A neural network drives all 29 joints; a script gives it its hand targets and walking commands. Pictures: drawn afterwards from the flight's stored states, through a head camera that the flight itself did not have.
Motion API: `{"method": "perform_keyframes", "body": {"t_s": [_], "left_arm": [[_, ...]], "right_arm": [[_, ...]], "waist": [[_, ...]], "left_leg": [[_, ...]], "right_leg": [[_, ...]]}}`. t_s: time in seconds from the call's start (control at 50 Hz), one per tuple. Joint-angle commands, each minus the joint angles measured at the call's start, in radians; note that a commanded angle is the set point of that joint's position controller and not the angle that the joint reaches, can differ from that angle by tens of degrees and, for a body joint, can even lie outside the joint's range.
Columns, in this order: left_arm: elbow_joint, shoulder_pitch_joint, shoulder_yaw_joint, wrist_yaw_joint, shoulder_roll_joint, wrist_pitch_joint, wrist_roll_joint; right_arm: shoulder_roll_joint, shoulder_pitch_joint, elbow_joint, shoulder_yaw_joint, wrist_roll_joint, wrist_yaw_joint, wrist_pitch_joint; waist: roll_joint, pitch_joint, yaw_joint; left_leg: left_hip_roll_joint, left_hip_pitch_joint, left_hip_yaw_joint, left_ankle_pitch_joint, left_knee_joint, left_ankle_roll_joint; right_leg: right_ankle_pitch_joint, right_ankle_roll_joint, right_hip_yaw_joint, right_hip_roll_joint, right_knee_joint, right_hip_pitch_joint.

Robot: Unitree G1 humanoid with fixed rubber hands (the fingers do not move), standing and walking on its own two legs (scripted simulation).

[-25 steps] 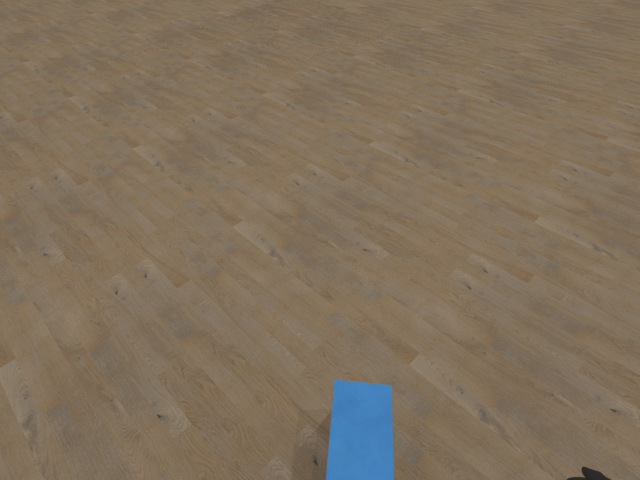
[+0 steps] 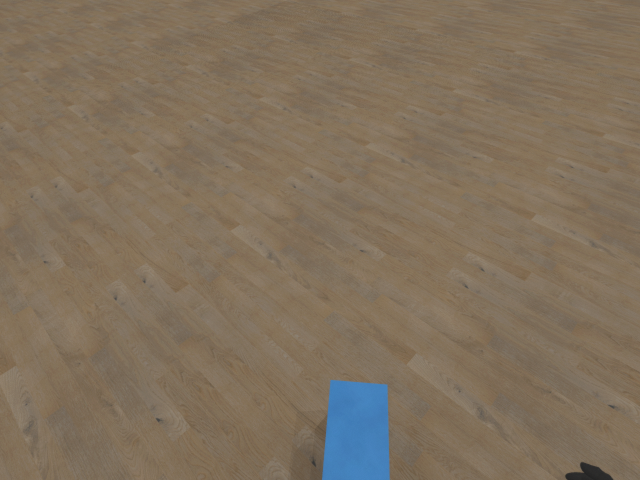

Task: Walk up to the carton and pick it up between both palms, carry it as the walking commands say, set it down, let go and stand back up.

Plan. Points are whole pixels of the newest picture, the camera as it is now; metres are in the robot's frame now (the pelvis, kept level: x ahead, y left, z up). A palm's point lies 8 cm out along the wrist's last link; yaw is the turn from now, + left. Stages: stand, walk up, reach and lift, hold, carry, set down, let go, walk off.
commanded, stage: walk up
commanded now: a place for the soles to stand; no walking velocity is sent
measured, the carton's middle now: (355, 450) +0.40 -0.04 -0.66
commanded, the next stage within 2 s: none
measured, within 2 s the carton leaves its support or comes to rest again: neither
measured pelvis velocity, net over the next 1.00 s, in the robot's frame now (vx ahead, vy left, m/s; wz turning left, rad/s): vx -0.18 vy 0.08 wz -0.13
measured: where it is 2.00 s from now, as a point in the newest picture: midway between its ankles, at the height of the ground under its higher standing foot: outside the picture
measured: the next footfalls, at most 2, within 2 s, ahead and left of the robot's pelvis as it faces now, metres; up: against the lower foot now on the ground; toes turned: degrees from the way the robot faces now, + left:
left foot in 0.30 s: -0.02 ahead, +0.15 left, +0.00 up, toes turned -3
right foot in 0.76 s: -0.10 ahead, -0.10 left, +0.00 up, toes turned -9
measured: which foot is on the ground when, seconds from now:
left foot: down 0.00-0.10, up 0.12-0.28, down 0.30-0.76, up 0.78-0.90, down 0.92-1.00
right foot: down 0.00-0.32, up 0.34-0.74, down 0.76-1.00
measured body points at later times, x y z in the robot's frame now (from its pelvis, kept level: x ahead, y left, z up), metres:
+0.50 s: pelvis -0.11 +0.08 +0.00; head -0.04 +0.10 +0.44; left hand +0.01 +0.39 -0.14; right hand -0.02 -0.25 -0.09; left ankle -0.06 +0.16 -0.73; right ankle -0.12 -0.08 -0.66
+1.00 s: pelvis -0.18 +0.08 +0.00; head -0.18 +0.09 +0.45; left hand -0.05 +0.38 -0.12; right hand -0.15 -0.25 -0.09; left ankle -0.14 +0.17 -0.73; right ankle -0.15 -0.08 -0.71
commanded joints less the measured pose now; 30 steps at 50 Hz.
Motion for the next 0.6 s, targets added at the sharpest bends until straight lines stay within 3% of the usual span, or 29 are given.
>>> {"method": "perform_keyframes", "body": {"t_s": [0.0, 0.02, 0.04, 0.06, 0.08, 0.1, 0.12, 0.14, 0.16, 0.18, 0.2, 0.22, 0.24, 0.26, 0.28, 0.3, 0.32, 0.34, 0.36, 0.38, 0.4, 0.42, 0.44, 0.46, 0.48, 0.52, 0.54, 0.56, 0.58], "left_arm": [[-0.044, -0.078, 0.053, 0.023, 0.255, -0.01, -0.022], [-0.044, -0.047, 0.06, 0.03, 0.273, -0.002, -0.025], [-0.046, -0.019, 0.06, 0.035, 0.269, 0.005, -0.026], [-0.046, -0.004, 0.065, 0.041, 0.29, 0.01, -0.024], [-0.053, -0.01, 0.077, 0.042, 0.31, 0.015, -0.019], [-0.061, -0.004, 0.083, 0.046, 0.331, 0.023, -0.007], [-0.074, -0.048, 0.09, 0.049, 0.341, 0.027, -0.005], [-0.091, -0.054, 0.091, 0.055, 0.346, 0.029, -0.004], [-0.102, -0.063, 0.093, 0.062, 0.316, 0.029, -0.008], [-0.102, -0.098, 0.082, 0.059, 0.306, 0.034, -0.009], [-0.115, -0.099, 0.076, 0.059, 0.28, 0.038, 0.003], [-0.102, -0.062, 0.083, 0.055, 0.288, 0.042, -0.002], [-0.11, -0.088, 0.077, 0.052, 0.283, 0.051, -0.006], [-0.097, -0.097, 0.069, 0.045, 0.249, 0.063, -0.012], [-0.111, -0.102, 0.067, 0.042, 0.214, 0.072, -0.023], [-0.108, -0.04, 0.054, 0.04, 0.141, 0.072, -0.035], [-0.111, -0.075, 0.06, 0.051, 0.164, 0.079, -0.021], [-0.093, -0.071, 0.074, 0.052, 0.194, 0.089, -0.028], [-0.061, -0.039, 0.088, 0.047, 0.225, 0.089, -0.033], [-0.048, 0.024, 0.083, 0.043, 0.237, 0.081, -0.028], [-0.042, 0.034, 0.092, 0.036, 0.233, 0.081, -0.024], [-0.04, 0.024, 0.091, 0.031, 0.233, 0.074, -0.019], [-0.061, 0.035, 0.088, 0.024, 0.217, 0.074, -0.01], [-0.068, 0.01, 0.091, 0.022, 0.2, 0.074, 0.001], [-0.064, -0.003, 0.091, 0.016, 0.194, 0.073, 0.006], [-0.077, 0.001, 0.083, 0.017, 0.169, 0.063, 0.007], [-0.068, 0.026, 0.084, 0.012, 0.171, 0.066, 0.009], [-0.048, 0.042, 0.091, 0.008, 0.188, 0.068, 0.004], [-0.06, 0.034, 0.08, 0.0, 0.166, 0.066, 0.006]], "right_arm": [[-0.197, -0.129, 0.0, -0.021, 0.006, -0.022, 0.018], [-0.208, -0.121, -0.022, -0.034, 0.025, -0.022, 0.037], [-0.186, -0.092, -0.026, -0.032, 0.035, -0.018, 0.053], [-0.192, -0.109, -0.04, -0.035, 0.035, -0.018, 0.069], [-0.21, -0.118, -0.057, -0.039, 0.031, -0.016, 0.08], [-0.186, -0.121, -0.056, -0.046, 0.032, -0.016, 0.088], [-0.167, -0.104, -0.052, -0.047, 0.03, -0.017, 0.098], [-0.182, -0.071, -0.042, -0.048, 0.02, -0.019, 0.099], [-0.169, -0.06, -0.049, -0.052, 0.016, -0.023, 0.104], [-0.164, -0.031, -0.042, -0.049, 0.02, -0.027, 0.104], [-0.158, -0.047, -0.039, -0.053, 0.016, -0.029, 0.108], [-0.159, -0.023, -0.037, -0.062, 0.03, -0.028, 0.104], [-0.168, -0.006, -0.014, -0.06, 0.024, -0.028, 0.097], [-0.143, 0.036, 0.002, -0.062, 0.022, -0.033, 0.089], [-0.224, 0.038, 0.004, -0.082, 0.0, -0.035, 0.076], [-0.24, -0.041, -0.015, -0.088, 0.003, -0.033, 0.069], [-0.301, -0.09, -0.056, -0.095, 0.011, -0.023, 0.063], [-0.305, -0.117, -0.069, -0.093, 0.016, -0.02, 0.059], [-0.247, -0.159, -0.064, -0.085, 0.02, -0.028, 0.054], [-0.248, -0.157, -0.072, -0.087, 0.032, -0.029, 0.046], [-0.231, -0.136, -0.066, -0.079, 0.034, -0.032, 0.041], [-0.207, -0.109, -0.067, -0.076, 0.025, -0.035, 0.042], [-0.203, -0.044, -0.062, -0.082, 0.018, -0.038, 0.035], [-0.218, 0.0, -0.057, -0.082, 0.014, -0.036, 0.032], [-0.2, 0.015, -0.053, -0.082, 0.006, -0.04, 0.027], [-0.199, 0.033, -0.045, -0.078, 0.01, -0.042, 0.024], [-0.206, 0.029, -0.044, -0.076, 0.003, -0.043, 0.019], [-0.21, 0.009, -0.044, -0.069, 0.001, -0.038, 0.016], [-0.24, 0.01, -0.036, -0.075, 0.007, -0.036, 0.018]], "waist": [[0.025, 0.093, -0.006], [0.043, 0.018, -0.007], [0.007, -0.048, -0.019], [-0.033, -0.062, -0.012], [-0.042, -0.072, -0.014], [-0.155, -0.023, 0.0], [-0.257, -0.007, -0.012], [-0.194, -0.014, -0.022], [-0.076, -0.005, -0.027], [-0.093, 0.014, -0.051], [-0.133, 0.057, -0.052], [-0.194, -0.009, -0.03], [-0.16, 0.0, -0.052], [-0.182, -0.021, -0.077], [-0.064, -0.046, -0.063], [0.151, 0.018, 0.002], [0.198, 0.051, -0.028], [0.169, 0.061, -0.029], [0.112, 0.091, 0.002], [0.132, 0.047, 0.003], [0.115, 0.022, -0.004], [0.121, 0.018, -0.016], [0.105, -0.044, -0.044], [0.097, -0.065, -0.048], [0.072, -0.061, -0.051], [0.128, -0.04, -0.054], [0.087, -0.039, -0.055], [0.09, -0.046, -0.05], [0.12, -0.03, -0.045]], "left_leg": [[0.117, 0.043, -0.116, 0.351, -0.008, 0.051], [0.12, 0.077, -0.117, 0.462, 0.044, 0.064], [0.121, 0.11, -0.106, 0.447, 0.085, 0.057], [0.084, 0.094, -0.093, 0.389, 0.155, 0.049], [0.03, 0.059, -0.098, 0.259, 0.216, 0.031], [-0.009, -0.003, -0.071, 0.108, 0.301, 0.011], [-0.042, -0.058, -0.09, -0.137, 0.377, 0.004], [-0.033, -0.034, -0.153, -0.291, 0.471, 0.012], [-0.027, -0.042, -0.175, -0.298, 0.471, 0.029], [-0.031, -0.012, -0.146, -0.262, 0.482, 0.034], [-0.018, -0.017, -0.127, -0.241, 0.408, 0.025], [-0.015, 0.009, -0.125, -0.222, 0.278, 0.02], [-0.027, 0.046, -0.087, -0.139, 0.159, 0.017], [-0.006, 0.101, -0.094, -0.014, -0.041, 0.024], [0.137, 0.139, -0.271, 0.087, -0.14, 0.077], [0.262, 0.144, -0.371, 0.306, -0.226, 0.118], [0.394, -0.031, -0.43, 0.497, -0.242, 0.205], [0.366, -0.14, -0.429, 0.374, -0.263, 0.226], [0.287, -0.07, -0.371, 0.308, -0.248, 0.185], [0.248, 0.009, -0.34, 0.25, -0.208, 0.143], [0.249, 0.082, -0.326, 0.208, -0.187, 0.157], [0.236, 0.16, -0.301, 0.284, -0.168, 0.158], [0.275, 0.256, -0.33, 0.266, -0.155, 0.171], [0.283, 0.314, -0.358, 0.213, -0.159, 0.164], [0.282, 0.357, -0.361, 0.254, -0.146, 0.164], [0.291, 0.311, -0.334, 0.262, -0.165, 0.171], [0.294, 0.283, -0.311, 0.197, -0.19, 0.181], [0.277, 0.205, -0.319, 0.051, -0.222, 0.153], [0.289, 0.169, -0.313, -0.088, -0.243, 0.165]], "right_leg": [[0.582, -0.092, 0.179, -0.105, -0.073, -0.085], [0.712, -0.099, 0.156, -0.105, -0.015, -0.038], [0.715, -0.108, 0.17, -0.118, -0.01, -0.02], [0.683, -0.148, 0.206, -0.15, -0.046, -0.024], [0.638, -0.188, 0.26, -0.183, -0.096, -0.018], [0.619, -0.226, 0.362, -0.227, -0.174, -0.013], [0.62, -0.284, 0.416, -0.275, -0.197, -0.026], [0.647, -0.317, 0.471, -0.316, -0.192, -0.063], [0.639, -0.295, 0.362, -0.287, -0.139, -0.051], [0.62, -0.266, 0.321, -0.251, -0.123, -0.121], [0.602, -0.24, 0.325, -0.234, -0.139, -0.103], [0.58, -0.208, 0.312, -0.206, -0.112, -0.026], [0.604, -0.175, 0.268, -0.165, -0.067, -0.029], [0.536, -0.13, 0.239, -0.137, -0.013, -0.014], [0.328, -0.074, 0.194, -0.055, 0.143, -0.094], [-0.087, -0.032, 0.091, 0.055, 0.242, -0.177], [-0.318, -0.002, 0.047, 0.111, 0.456, -0.151], [-0.31, -0.003, 0.088, 0.105, 0.601, -0.079], [-0.203, 0.0, 0.101, 0.108, 0.638, -0.13], [-0.195, 0.005, 0.097, 0.114, 0.607, -0.159], [-0.168, 0.015, 0.084, 0.113, 0.586, -0.136], [-0.167, 0.021, 0.08, 0.106, 0.528, -0.16], [-0.174, 0.021, 0.085, 0.093, 0.462, -0.192], [-0.179, 0.017, 0.09, 0.084, 0.422, -0.201], [-0.175, 0.018, 0.114, 0.079, 0.379, -0.232], [-0.186, 0.009, 0.074, 0.058, 0.273, -0.206], [-0.172, -0.003, 0.068, 0.06, 0.235, -0.171], [-0.191, -0.01, 0.068, 0.054, 0.227, -0.118], [-0.187, -0.02, 0.031, 0.044, 0.167, -0.113]]}}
